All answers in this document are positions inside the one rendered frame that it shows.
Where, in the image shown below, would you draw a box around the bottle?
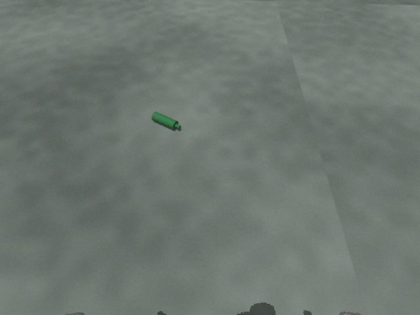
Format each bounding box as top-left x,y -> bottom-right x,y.
152,112 -> 181,130

